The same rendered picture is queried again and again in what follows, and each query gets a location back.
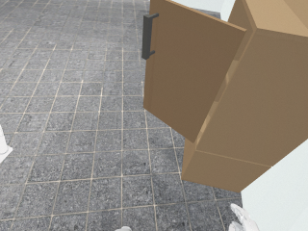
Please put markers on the handle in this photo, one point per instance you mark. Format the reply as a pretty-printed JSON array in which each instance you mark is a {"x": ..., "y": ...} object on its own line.
[{"x": 146, "y": 35}]

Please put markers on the robot right hand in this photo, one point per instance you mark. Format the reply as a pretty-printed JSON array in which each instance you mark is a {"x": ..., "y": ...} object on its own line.
[{"x": 244, "y": 217}]

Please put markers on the cupboard door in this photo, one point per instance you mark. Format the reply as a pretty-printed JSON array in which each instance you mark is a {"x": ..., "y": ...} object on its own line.
[{"x": 193, "y": 52}]

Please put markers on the robot left hand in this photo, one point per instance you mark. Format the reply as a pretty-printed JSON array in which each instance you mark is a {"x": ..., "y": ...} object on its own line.
[{"x": 5, "y": 150}]

